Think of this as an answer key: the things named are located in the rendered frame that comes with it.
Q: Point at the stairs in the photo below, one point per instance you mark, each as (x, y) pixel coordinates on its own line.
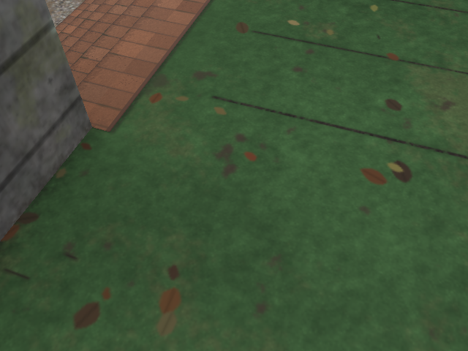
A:
(93, 28)

